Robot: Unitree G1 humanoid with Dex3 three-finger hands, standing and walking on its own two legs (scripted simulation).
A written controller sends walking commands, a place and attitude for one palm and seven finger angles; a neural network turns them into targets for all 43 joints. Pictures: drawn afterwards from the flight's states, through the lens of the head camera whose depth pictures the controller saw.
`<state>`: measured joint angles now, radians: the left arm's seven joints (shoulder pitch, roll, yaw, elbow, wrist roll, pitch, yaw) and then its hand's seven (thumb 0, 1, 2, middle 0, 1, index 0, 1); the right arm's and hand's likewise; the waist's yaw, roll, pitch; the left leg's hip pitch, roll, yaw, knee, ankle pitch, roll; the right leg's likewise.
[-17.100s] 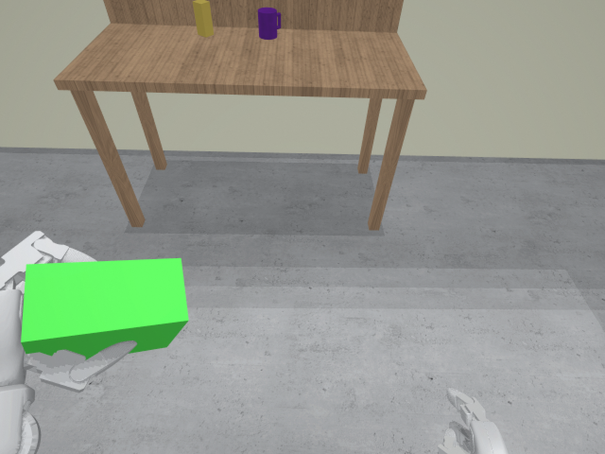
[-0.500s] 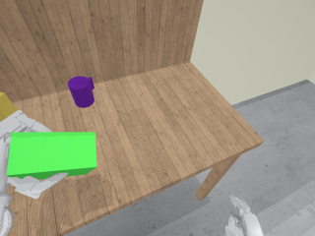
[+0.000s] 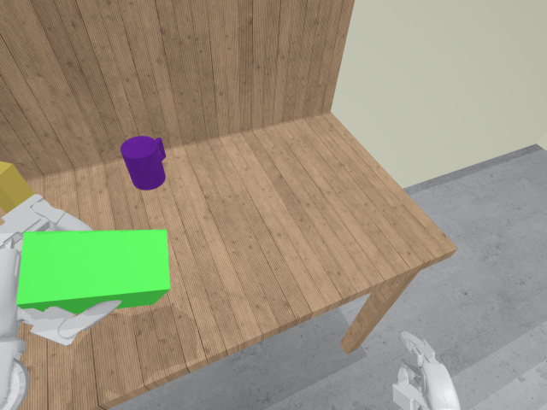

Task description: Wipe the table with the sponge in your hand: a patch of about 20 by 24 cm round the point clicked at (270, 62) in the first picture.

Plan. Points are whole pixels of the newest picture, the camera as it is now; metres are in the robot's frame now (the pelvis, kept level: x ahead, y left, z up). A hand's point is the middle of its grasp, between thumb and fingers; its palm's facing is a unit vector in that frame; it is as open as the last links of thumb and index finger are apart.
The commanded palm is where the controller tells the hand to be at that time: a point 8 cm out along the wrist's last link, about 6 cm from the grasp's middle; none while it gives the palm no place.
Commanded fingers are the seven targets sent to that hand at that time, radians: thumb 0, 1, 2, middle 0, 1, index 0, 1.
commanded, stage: shuffle to correct the standing spot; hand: left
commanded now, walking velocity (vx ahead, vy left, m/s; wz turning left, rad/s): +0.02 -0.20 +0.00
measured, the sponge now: (121, 272) +0.23 +0.20 +0.13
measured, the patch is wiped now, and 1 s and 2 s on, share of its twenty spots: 0.00 0.00 0.00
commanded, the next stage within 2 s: come to a stop and stand still in 0.86 s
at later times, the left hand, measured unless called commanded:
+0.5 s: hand (118, 274) +0.22 +0.19 +0.15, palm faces +0.33 -0.86 -0.38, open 10.2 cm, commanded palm +0.16 +0.23 +0.17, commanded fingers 0.00 0.10 1.30 -1.20 -1.60 -1.20 -1.60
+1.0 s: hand (192, 260) +0.24 +0.12 +0.16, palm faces +0.34 -0.85 -0.39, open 10.2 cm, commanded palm +0.18 +0.16 +0.17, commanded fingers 0.00 0.10 1.30 -1.20 -1.60 -1.20 -1.60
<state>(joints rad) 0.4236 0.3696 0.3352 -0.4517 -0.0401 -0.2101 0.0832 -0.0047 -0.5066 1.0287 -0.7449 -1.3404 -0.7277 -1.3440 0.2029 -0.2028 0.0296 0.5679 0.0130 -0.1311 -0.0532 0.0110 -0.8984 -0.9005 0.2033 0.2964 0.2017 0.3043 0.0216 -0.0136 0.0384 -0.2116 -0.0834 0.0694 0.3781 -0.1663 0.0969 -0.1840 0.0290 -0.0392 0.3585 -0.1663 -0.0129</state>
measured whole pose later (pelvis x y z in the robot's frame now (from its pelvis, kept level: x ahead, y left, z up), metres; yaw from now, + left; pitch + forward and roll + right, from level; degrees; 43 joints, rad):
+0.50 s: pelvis +0.00 -0.05 +0.00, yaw +0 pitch +0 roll -1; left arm 0.45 0.38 0.35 -0.46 -0.07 -0.17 0.08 0.00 -0.51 1.03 -0.74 -1.34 -0.73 -1.34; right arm 0.21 -0.19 0.02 0.58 0.01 -0.11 -0.05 0.01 -0.90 -0.90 0.20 0.30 0.20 0.30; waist 0.01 -0.03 0.03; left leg -0.24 -0.02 0.05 0.40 -0.18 0.05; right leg -0.19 0.09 -0.06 0.34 -0.16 -0.08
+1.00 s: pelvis +0.02 -0.12 -0.01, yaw +0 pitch +0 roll +1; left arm 0.45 0.39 0.37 -0.49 -0.10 -0.11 0.08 0.00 -0.51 1.03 -0.74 -1.34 -0.73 -1.35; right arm 0.20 -0.21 0.00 0.59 0.02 -0.06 -0.05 0.01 -0.90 -0.90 0.20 0.30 0.20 0.30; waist -0.01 -0.01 0.03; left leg -0.23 0.05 0.01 0.47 -0.23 -0.04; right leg -0.17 0.16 -0.09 0.36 -0.21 -0.07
